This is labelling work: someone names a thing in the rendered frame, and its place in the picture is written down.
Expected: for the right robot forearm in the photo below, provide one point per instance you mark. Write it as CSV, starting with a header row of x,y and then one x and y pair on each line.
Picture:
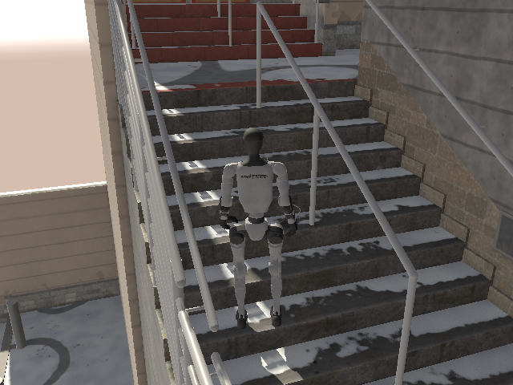
x,y
289,212

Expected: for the robot right hand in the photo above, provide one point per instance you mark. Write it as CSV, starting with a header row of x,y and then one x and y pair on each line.
x,y
292,226

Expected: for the right robot upper arm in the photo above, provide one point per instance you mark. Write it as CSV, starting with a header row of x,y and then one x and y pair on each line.
x,y
282,182

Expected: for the left robot upper arm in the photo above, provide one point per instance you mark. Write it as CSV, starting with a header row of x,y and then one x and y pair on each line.
x,y
227,183

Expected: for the right robot shin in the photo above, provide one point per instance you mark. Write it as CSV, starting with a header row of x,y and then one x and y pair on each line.
x,y
276,288

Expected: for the left robot forearm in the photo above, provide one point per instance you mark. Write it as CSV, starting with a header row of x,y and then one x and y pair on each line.
x,y
224,211

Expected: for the robot right foot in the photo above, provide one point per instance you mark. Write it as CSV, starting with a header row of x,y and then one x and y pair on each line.
x,y
276,319

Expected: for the robot left hand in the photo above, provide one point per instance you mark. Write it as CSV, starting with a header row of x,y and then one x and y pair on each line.
x,y
223,222

